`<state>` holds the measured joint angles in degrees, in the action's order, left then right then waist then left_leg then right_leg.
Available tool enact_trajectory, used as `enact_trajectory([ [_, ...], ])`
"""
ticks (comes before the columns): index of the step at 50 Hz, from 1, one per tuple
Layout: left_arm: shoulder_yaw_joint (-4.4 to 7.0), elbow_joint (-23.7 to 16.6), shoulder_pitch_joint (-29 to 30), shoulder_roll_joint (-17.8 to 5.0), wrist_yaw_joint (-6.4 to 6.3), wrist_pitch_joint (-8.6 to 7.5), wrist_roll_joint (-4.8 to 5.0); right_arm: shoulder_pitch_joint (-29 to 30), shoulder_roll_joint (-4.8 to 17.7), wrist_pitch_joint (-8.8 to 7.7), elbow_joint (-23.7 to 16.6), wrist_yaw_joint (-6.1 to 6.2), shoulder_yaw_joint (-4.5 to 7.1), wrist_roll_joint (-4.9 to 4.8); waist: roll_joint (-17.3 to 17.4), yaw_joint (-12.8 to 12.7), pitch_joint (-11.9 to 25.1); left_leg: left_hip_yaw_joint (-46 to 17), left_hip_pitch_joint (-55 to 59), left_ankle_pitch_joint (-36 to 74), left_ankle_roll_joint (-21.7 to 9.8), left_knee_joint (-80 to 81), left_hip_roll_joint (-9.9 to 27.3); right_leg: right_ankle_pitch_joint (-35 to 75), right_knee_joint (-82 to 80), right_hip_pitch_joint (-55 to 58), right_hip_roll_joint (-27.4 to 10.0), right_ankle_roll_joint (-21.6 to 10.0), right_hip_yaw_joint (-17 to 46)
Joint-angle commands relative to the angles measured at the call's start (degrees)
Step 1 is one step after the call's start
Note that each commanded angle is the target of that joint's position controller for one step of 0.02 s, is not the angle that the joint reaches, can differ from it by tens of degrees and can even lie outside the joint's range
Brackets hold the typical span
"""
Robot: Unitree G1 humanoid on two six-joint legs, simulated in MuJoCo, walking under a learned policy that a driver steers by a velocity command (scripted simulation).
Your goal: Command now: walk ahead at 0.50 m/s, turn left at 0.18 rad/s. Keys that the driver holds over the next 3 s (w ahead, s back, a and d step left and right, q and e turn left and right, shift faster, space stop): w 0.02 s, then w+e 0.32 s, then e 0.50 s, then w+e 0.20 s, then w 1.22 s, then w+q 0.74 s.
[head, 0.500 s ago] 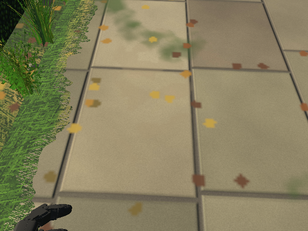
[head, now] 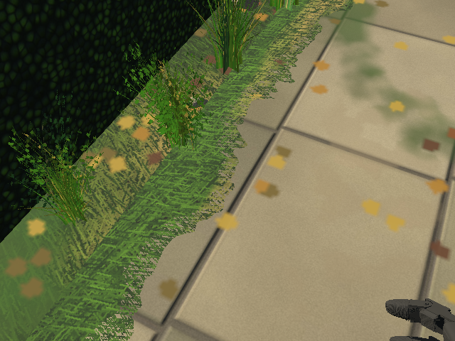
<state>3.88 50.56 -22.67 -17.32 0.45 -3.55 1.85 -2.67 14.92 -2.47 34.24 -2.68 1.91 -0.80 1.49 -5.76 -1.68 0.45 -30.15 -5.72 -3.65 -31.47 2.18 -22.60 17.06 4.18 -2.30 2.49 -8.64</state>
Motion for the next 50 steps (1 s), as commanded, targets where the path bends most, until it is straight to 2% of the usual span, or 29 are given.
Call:
enact_trajectory([
  [1,1.16,-3.14,2.85,-8.86,-0.77,-0.27,-0.57,-18.34,12.1,-0.31,1.29,1.14,5.31,0.4,-4.49,13.87,11.62,-1.46,32.55,2.72,-4.82,1.26,0.08,44.33,23.7,-13.76,-8.93,-6.46,1.95],
  [2,-1.52,-5.52,-2.54,-1.74,-0.06,-1.26,-1.91,-23.17,18.86,-0.22,1.88,1.84,6.4,1.37,10.15,11.82,20.52,-29.44,54.86,-3.45,-14.59,3.32,17.63,8.94,47.92,-38.08,-0.06,-2.36,2.47],
  [3,-0.97,-4.07,-0.86,-4.42,0.27,-2.46,-0.82,-24.24,14.67,-0.29,1.79,1.86,5.37,0.78,9.39,13.52,26.71,-42.67,54.75,-7.25,-16.89,11.45,21.82,-10.74,57.22,-43.69,2.43,-2.45,13.08],
  [4,0.4,-5.86,4.11,-8.52,0.53,-2.85,1.25,-20.91,12.06,-0.68,2.12,1.71,4.26,0.97,6.65,13.34,16.71,-32.83,47.47,-6.91,-13.72,12.28,19.71,-8.11,59.6,-48.66,-0.48,-3.25,14.4],
  [5,0.2,-6.65,7.17,-7.76,0.38,-2.84,1.36,-17.54,10.04,-0.97,2.35,1.72,3.67,0.81,4.64,11.5,10.89,-24.58,39.45,-4.51,-11.57,13.23,16.97,-3.3,56.71,-48.36,-3.13,-3.67,13.13],
  [6,0.28,-6.57,8.28,-7.09,0.16,-2.42,0.28,-14.22,7.83,-1.32,2.7,1.5,3.03,0.87,3.3,9.48,6.54,-19.05,32.13,-1.66,-10.23,15.33,14.56,0.4,53.0,-46.55,-4.78,-3.37,12.64],
  [7,0.62,-5.86,6.78,-6.76,0.06,-1.51,-0.16,-11.81,6.09,-1.88,2.66,1.38,2.6,1.19,4.68,7.28,4.84,-14.87,26.83,0.4,-9.16,17.64,12.84,3.58,50.64,-42.68,-6.21,-3.12,13.44],
  [9,0.3,-4.58,3.99,-4.11,-0.05,0.23,-0.09,-9.95,5.8,-3.09,3.49,1.3,2.86,1.46,4.47,5.12,3.52,-10.42,21.3,2.85,-9.32,21.63,12.34,7.11,49.45,-38.63,-6.25,-2.2,13.64],
  [11,0.29,-5.12,5.51,-3.17,-0.36,1.11,-0.18,-9.73,6.49,-3.93,4.74,1.61,3.25,1.87,2.92,4.6,1.28,-5.99,19.94,6.4,-9.23,23.77,12.43,11.12,46.75,-40.89,-5.97,-1.36,14.81],
  [13,0.32,-5.99,8.17,-2.79,-0.31,1.15,-0.44,-10.69,6.83,-4.11,6.1,2.16,3.47,2.11,1.98,5.15,0.02,-1.95,21.61,9.11,-8.48,24.28,11.92,17.14,41.4,-43.8,-5.46,-0.99,15.78],
  [17,-0.42,-7.97,14.98,-1.21,1.13,0.56,-0.81,-11.64,8.38,-3.88,7.64,2.97,3.81,1.62,1.09,7.52,-2.05,5.34,23.06,9.69,-6.23,25.43,10.63,28.3,27.39,-41.78,-4.13,-1.86,11.68],
  [19,-0.8,-9.89,18.87,-0.52,1.88,0.42,-1.35,-12.6,9.13,-3.16,8.68,3.47,4.02,1.32,0.25,8.7,-3.9,7.9,24.99,17.02,-5.52,23.2,11.07,29.12,21.95,-41.15,-3.21,-2.56,9.45],
  [22,-0.23,-12.31,19.72,-1.79,3.21,0.39,-1.64,-13.25,10.95,-1.29,9.57,4.36,4.61,0.3,2.12,8.17,-1.87,9.42,30.88,30.61,-3.87,16.14,12.56,23.86,18.6,-39.46,-1.04,-4.16,6.61],
  [24,1.0,-12.07,14.62,-4.21,3.74,0.56,-1.74,-11.69,12.31,-0.1,9.01,5.2,5.09,-0.45,4.03,5.13,2.03,9.86,33.14,43.18,-2.19,6.97,12.34,18.0,18.04,-33.3,2.47,-6.04,4.0],
  [25,2.2,-10.77,8.46,-6.36,3.57,0.58,-1.68,-10.67,12.33,0.46,8.63,5.47,5.09,-0.66,3.33,1.81,5.26,10.46,32.02,44.17,-0.73,-1.88,10.87,18.83,15.34,-25.9,4.58,-7.5,3.43],
  [26,3.66,-9.51,2.29,-9.49,2.58,0.59,-1.86,-11.02,11.24,0.41,8.36,5.5,4.61,-0.61,0.27,-1.51,8.75,11.39,26.78,35.76,2.24,-14.71,7.47,28.52,10.07,-15.11,5.1,-9.5,5.66],
  [27,4.61,-9.82,1.4,-15.45,1.07,1.03,-1.95,-16.16,4.97,-0.21,6.91,4.93,2.7,2.65,-14.5,2.76,14.4,10.74,9.53,-10.42,6.02,-34.22,1.28,57.65,15.77,2.23,-7.86,-15.02,22.26],
  [28,4.32,-12.84,3.58,-16.94,1.3,0.74,-2.82,-21.41,4.17,-1.2,5.94,3.9,1.49,2.44,-17.06,5.27,26.4,-0.69,-5.07,-36.95,8.35,-51.57,-8.11,58.62,11.28,15.27,-20.27,-28.71,49.3],
  [29,3.68,-14.33,4.55,-13.17,1.63,1.05,-2.38,-16.08,9.67,-1.64,6.62,3.24,2.78,0.65,-6.28,0.96,27.87,-7.86,-6.47,-32.69,7.02,-52.85,-4.19,51.72,8.22,12.76,-17.46,-26.2,43.89],
  [30,3.0,-14.59,7.9,-10.6,1.54,1.05,-1.61,-11.32,9.63,-1.53,4.79,3.39,2.75,-0.36,-4.4,1.85,20.16,-6.72,-8.95,-27.46,6.07,-49.2,-2.34,44.87,7.05,5.85,-14.62,-23.35,37.08],
  [31,2.47,-14.54,10.48,-8.52,1.22,1.33,-0.74,-9.86,8.86,-1.0,5.34,4.2,2.74,0.42,-0.25,3.65,13.47,-5.87,-9.08,-23.85,6.39,-44.68,-0.16,40.0,5.47,-2.46,-11.64,-20.53,32.58],
  [32,2.16,-14.91,12.45,-7.44,0.73,1.75,-0.74,-9.6,9.43,-0.18,5.18,4.85,3.06,1.05,-1.48,5.17,10.37,-5.99,-6.58,-21.37,6.6,-40.91,1.0,37.02,3.86,-9.64,-10.15,-19.52,30.48],
  [35,2.45,-16.04,14.38,-8.12,0.07,2.36,-2.34,-11.9,7.88,1.42,5.45,5.22,2.96,1.38,-5.44,7.73,9.14,-4.98,0.36,-18.82,7.44,-33.83,0.13,37.58,1.71,-19.92,-7.14,-18.62,27.27],
  [38,3.0,-16.15,13.7,-9.56,-1.12,3.03,-1.83,-10.35,6.9,1.78,5.2,5.71,2.6,1.67,-5.69,7.1,11.03,-5.33,0.35,-15.3,8.87,-26.65,-0.86,35.61,2.6,-20.2,-6.27,-17.91,27.19],
  [41,2.99,-16.96,14.77,-9.46,-2.14,4.37,-1.39,-7.48,6.86,2.19,4.52,5.54,2.56,1.29,-7.34,6.16,10.52,-6.2,1.17,-10.62,9.31,-20.54,-1.6,19.47,1.96,-21.68,-4.45,-15.68,29.1],
  [46,2.8,-17.53,14.06,-9.04,-2.06,5.11,-1.26,-4.91,7.44,0.54,3.18,4.22,2.74,0.5,-11.37,4.57,8.72,-5.37,6.26,-12.1,7.72,-8.67,-3.28,-4.18,0.87,-22.85,-3.76,-14.86,35.58],
  [48,2.42,-17.6,14.21,-8.25,-1.84,5.15,-1.0,-7.33,7.23,-0.6,3.65,3.73,3.06,0.01,-11.07,6.48,7.41,-4.27,13.18,-10.81,5.85,0.53,-3.7,-8.93,2.65,-25.06,-2.56,-13.75,37.09],
  [49,2.04,-17.61,14.24,-7.17,-1.9,5.17,-0.91,-9.85,7.48,-1.03,4.55,3.7,3.44,-0.04,-9.74,8.09,6.3,-4.2,19.08,-8.95,4.49,6.75,-2.57,-11.55,5.22,-28.57,-0.44,-12.04,36.17],
  [50,1.15,-17.69,13.05,-4.04,-1.9,4.98,-0.94,-14.17,10.68,-1.26,5.22,4.0,4.32,0.8,-2.92,9.02,7.86,-13.04,27.63,-15.06,0.98,11.05,7.18,-15.71,16.96,-35.76,3.59,-8.56,30.73],
])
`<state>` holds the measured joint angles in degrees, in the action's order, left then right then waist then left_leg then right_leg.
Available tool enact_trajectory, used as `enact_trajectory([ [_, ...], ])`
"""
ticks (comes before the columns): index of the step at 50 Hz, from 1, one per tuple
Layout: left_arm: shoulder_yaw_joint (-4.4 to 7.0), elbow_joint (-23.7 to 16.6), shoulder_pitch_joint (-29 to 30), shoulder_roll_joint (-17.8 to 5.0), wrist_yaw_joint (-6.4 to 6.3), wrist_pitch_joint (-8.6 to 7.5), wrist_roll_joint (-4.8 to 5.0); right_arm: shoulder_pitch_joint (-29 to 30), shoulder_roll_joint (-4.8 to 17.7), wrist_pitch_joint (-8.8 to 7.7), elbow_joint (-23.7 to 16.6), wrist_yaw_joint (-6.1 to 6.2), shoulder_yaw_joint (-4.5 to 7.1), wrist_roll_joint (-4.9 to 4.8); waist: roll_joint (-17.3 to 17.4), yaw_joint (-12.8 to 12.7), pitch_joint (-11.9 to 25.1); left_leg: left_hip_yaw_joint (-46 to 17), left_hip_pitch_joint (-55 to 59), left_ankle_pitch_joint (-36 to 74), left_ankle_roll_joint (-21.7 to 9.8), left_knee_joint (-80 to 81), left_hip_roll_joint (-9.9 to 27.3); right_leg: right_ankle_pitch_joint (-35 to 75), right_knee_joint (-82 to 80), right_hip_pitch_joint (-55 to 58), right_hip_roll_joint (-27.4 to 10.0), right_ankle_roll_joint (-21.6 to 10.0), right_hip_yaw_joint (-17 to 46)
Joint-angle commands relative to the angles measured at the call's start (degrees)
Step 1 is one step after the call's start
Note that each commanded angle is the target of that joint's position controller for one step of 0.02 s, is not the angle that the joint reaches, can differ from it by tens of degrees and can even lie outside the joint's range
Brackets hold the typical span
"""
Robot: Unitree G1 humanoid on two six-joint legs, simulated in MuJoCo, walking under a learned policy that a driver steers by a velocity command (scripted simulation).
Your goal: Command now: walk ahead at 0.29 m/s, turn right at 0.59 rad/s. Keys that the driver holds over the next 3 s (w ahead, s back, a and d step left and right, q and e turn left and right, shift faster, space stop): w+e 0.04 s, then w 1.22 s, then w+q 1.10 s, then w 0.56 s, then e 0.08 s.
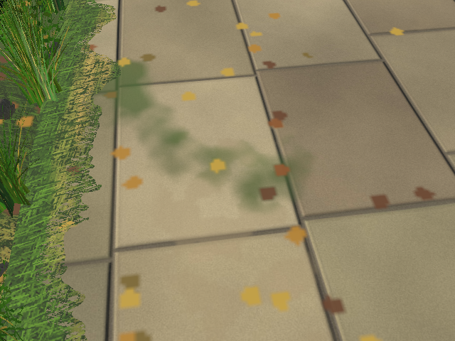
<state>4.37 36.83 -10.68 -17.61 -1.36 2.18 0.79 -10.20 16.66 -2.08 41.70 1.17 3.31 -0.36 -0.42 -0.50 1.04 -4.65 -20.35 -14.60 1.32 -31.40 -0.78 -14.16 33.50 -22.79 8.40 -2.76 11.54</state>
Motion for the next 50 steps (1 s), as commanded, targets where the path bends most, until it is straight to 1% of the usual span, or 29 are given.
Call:
enact_trajectory([
  [1,0.11,-6.34,2.14,-1.57,0.1,-1.54,0.7,-9.74,13.89,-1.4,-1.55,0.05,3.9,2.18,12.96,3.37,2.85,-26.1,20.84,-20.6,-10.39,18.0,20.57,-21.44,14.0,-21.41,0.84,-1.03,-2.04],
  [2,0.93,-7.73,4.27,-5.46,0.43,-2.63,0.13,-7.81,13.7,-2.08,-1.96,-0.42,4.15,2.8,14.18,2.85,-1.94,-34.48,16.91,-26.9,-14.18,20.71,24.26,-16.21,22.25,-26.99,-4.61,-0.16,-1.03],
  [3,1.68,-6.58,3.54,-7.75,0.65,-2.89,0.02,-5.38,10.22,-2.34,-2.79,-0.12,3.33,1.74,10.83,2.11,-3.64,-29.32,15.71,-26.02,-13.27,20.15,21.92,-11.52,25.22,-27.2,-6.16,0.63,-0.87],
  [5,1.72,-4.07,0.54,-6.4,0.98,-3.06,-0.39,-4.9,7.21,-2.3,-2.58,0.28,2.39,0.49,8.7,1.66,-3.07,-20.14,17.17,-18.45,-10.02,19.97,16.72,-5.34,27.95,-26.05,-6.84,2.6,-2.52],
  [7,1.13,-3.82,1.8,-4.04,1.57,-3.81,-0.18,-7.54,6.45,-2.74,-1.37,0.24,1.94,0.85,7.86,2.82,-3.94,-13.71,15.86,-10.5,-9.86,21.41,14.73,0.1,28.41,-24.6,-7.45,3.28,-4.02],
  [13,-0.61,-6.08,10.07,-0.4,2.67,-5.26,-0.02,-10.86,8.47,-2.59,0.95,-0.24,2.3,-0.16,8.99,5.68,-4.51,-3.67,15.03,3.14,-10.64,22.8,13.16,8.23,10.27,-16.73,-10.36,4.69,-10.87],
  [17,-0.75,-6.68,12.85,-0.92,3.7,-5.9,0.71,-13.73,10.46,-2.02,2.86,-0.93,2.68,-1.05,9.43,6.83,-5.52,-2.45,14.79,6.17,-10.99,21.2,14.81,5.75,0.86,-9.01,-9.28,3.3,-13.48],
  [19,-0.36,-6.64,11.39,-2.11,3.94,-6.21,0.95,-13.84,11.18,-1.5,3.71,-1.03,2.87,-1.6,10.0,4.97,-5.34,-3.21,15.83,10.53,-10.62,19.24,16.57,4.41,-2.97,-4.63,-8.64,1.13,-13.84],
  [20,0.23,-5.57,7.7,-3.06,3.83,-6.28,0.86,-12.84,11.47,-1.27,3.87,-0.94,2.85,-1.81,9.58,2.12,-3.64,-1.85,15.44,18.18,-9.66,15.72,16.13,5.92,-5.93,1.6,-7.6,-0.26,-14.62],
  [21,1.46,-3.28,1.03,-5.21,3.39,-6.16,0.59,-12.99,10.5,-1.28,4.12,-0.84,2.48,-1.8,7.68,-1.18,0.63,1.11,13.97,27.6,-8.26,7.93,13.81,6.51,-7.86,11.91,-6.37,-1.95,-15.17],
  [22,2.7,-1.16,-8.45,-8.03,2.73,-5.95,0.21,-12.26,8.18,-1.61,3.49,-0.77,1.51,-1.08,4.69,-5.89,7.57,4.44,6.63,25.59,-5.81,-5.54,11.02,6.43,-6.7,26.8,-11.53,-4.39,-9.36],
  [23,3.89,-0.19,-15.44,-14.64,2.06,-5.45,-1.02,-13.99,2.37,-2.73,0.35,-0.84,-0.5,0.45,-10.99,-6.43,15.57,8.45,-15.45,2.42,-1.18,-28.46,3.15,1.16,-8.99,46.46,-27.41,-12.25,15.45],
  [24,3.1,0.6,-16.99,-11.99,2.24,-5.53,-0.58,-13.48,4.47,-4.04,0.67,-0.78,-0.06,-0.46,-14.06,-6.92,18.85,0.61,-22.75,-17.31,-0.99,-38.62,1.02,-6.25,-16.31,45.23,-31.22,-16.36,30.26],
  [25,1.78,0.68,-12.93,-8.87,2.45,-5.78,-0.22,-10.19,8.42,-4.6,-0.25,-1.22,1.16,-1.89,-10.74,-5.86,10.26,-0.09,-27.7,-14.09,-1.8,-42.19,4.7,-8.67,-17.07,39.11,-29.34,-14.31,22.63],
  [26,1.03,0.47,-9.7,-6.48,2.52,-5.85,-0.16,-7.27,8.31,-4.71,-0.53,-1.4,1.09,-1.93,-8.06,-4.58,5.41,1.21,-27.19,-9.03,-2.54,-40.81,6.96,-7.22,-17.94,32.23,-26.2,-12.42,15.15],
  [27,0.45,0.37,-6.47,-4.99,2.69,-5.91,-0.45,-5.95,7.37,-4.57,-0.39,-1.34,1.04,-0.98,-5.41,-2.97,1.56,1.69,-25.62,-4.98,-2.36,-37.54,8.24,-3.31,-20.01,25.69,-23.57,-11.51,10.49],
  [28,0.07,0.26,-4.33,-3.8,2.83,-6.19,-0.96,-6.23,6.81,-4.11,-0.2,-1.37,1.21,-0.34,-6.08,-1.07,-0.38,1.28,-22.49,-2.03,-2.08,-34.77,9.48,1.95,-21.72,20.59,-21.81,-10.88,7.07],
  [30,0.19,0.74,-2.77,-3.7,2.78,-6.79,-0.95,-7.79,4.45,-3.09,0.55,-1.74,0.76,-0.21,-6.04,1.18,-1.17,1.86,-18.96,1.25,-1.13,-32.55,9.6,9.36,-24.38,15.64,-20.59,-11.29,2.78],
  [32,0.49,1.84,-3.26,-4.6,2.55,-7.43,-0.75,-5.76,3.91,-2.52,-0.27,-1.65,0.57,0.16,-4.18,1.67,-2.37,2.19,-19.98,5.17,0.11,-27.86,9.53,15.34,-25.61,14.22,-20.21,-11.8,-0.78],
  [36,0.9,4.02,-6.05,-6.32,1.75,-7.23,-0.32,3.53,1.84,-3.12,-2.77,-2.38,-0.62,0.1,-3.08,-1.06,-4.79,3.77,-16.64,18.32,-0.01,-9.95,7.39,16.86,-26.44,12.44,-17.95,-9.66,-6.65],
  [39,1.38,6.18,-9.87,-8.09,1.48,-7.01,0.48,8.89,2.33,-3.45,-4.51,-3.3,-0.79,-0.54,-2.65,-2.89,-5.79,3.73,-14.52,22.06,-1.01,-3.06,5.84,13.61,-26.37,15.39,-19.92,-9.03,-6.3],
  [42,1.7,7.98,-11.46,-8.65,1.23,-6.24,0.79,11.16,3.84,-3.53,-5.92,-4.05,-0.38,-0.43,-2.27,-2.5,-5.98,2.94,-15.57,17.85,-3.18,0.71,5.14,16.85,-23.12,22.56,-22.68,-7.72,-5.68],
  [44,1.94,8.63,-11.41,-9.39,1.01,-5.52,0.63,8.97,5.09,-3.55,-5.68,-4.17,0.14,-0.27,-3.31,-0.81,-3.96,4.45,-11.17,12.82,-4.65,1.62,3.42,26.7,-18.56,25.85,-22.95,-6.48,-5.94],
  [45,1.96,8.71,-10.73,-9.76,0.89,-5.12,0.46,4.55,6.45,-3.5,-4.64,-3.92,0.91,-0.16,-3.81,1.87,-0.78,6.48,-4.35,11.24,-5.91,2.31,1.41,36.63,-12.38,26.2,-21.58,-5.49,-7.19],
  [46,1.37,8.7,-10.83,-8.54,0.69,-4.74,0.04,-4.03,8.87,-3.35,-2.24,-3.38,2.23,-0.08,-3.08,5.94,5.04,7.35,8.26,11.93,-7.68,2.03,0.65,40.69,-1.26,22.82,-18.56,-3.81,-9.49],
  [47,-0.06,7.42,-12.43,-5.28,0.45,-4.7,-1.47,-13.76,13.17,-3.06,-0.74,-2.75,3.25,0.39,3.98,8.61,14.26,-5.12,26.21,14.13,-11.25,-0.3,11.54,23.58,17.62,10.87,-14.77,-1.65,-11.94],
  [48,-1.97,7.16,-20.92,1.61,1.17,-5.88,-0.63,-15.24,16.28,-3.05,0.42,-3.33,3.72,0.4,19.98,3.68,21.69,-34.28,42.8,-2.77,-20.44,8.42,22.74,-17.08,36.2,-10.46,-4.04,1.65,-9.06],
  [49,-0.69,7.93,-16.07,-5.01,1.52,-6.98,0.47,-14.58,10.23,-3.07,-0.29,-3.34,2.21,-0.45,12.86,6.64,19.07,-37.17,41.37,-10.57,-18.25,13.38,21.48,-18.96,41.49,-16.75,-6.77,1.1,-2.86],
  [50,0.06,5.96,-9.76,-7.54,1.77,-7.62,1.7,-10.62,8.59,-3.1,-0.65,-3.06,1.6,-0.34,9.16,6.42,10.4,-28.4,34.18,-8.34,-15.89,14.25,20.0,-13.96,41.51,-20.19,-9.52,0.53,-4.64],
])
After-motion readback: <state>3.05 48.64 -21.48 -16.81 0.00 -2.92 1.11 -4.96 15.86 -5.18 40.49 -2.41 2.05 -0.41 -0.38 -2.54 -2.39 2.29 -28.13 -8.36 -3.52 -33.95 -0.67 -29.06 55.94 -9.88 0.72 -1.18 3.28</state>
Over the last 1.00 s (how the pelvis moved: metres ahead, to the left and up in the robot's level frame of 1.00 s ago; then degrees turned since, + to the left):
0.41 -0.02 0.00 -29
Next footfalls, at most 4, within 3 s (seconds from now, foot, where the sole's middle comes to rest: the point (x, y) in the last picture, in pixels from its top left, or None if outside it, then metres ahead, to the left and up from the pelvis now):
0.44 right None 0.26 -0.17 -0.77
0.92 left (229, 301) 0.61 0.03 -0.77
1.46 right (311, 231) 0.87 -0.25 -0.77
1.98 left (229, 172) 1.12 0.03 -0.77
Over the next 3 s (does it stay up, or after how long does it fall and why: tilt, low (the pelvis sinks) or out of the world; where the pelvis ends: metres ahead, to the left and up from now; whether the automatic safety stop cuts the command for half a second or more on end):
stays up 1.50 0.14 0.00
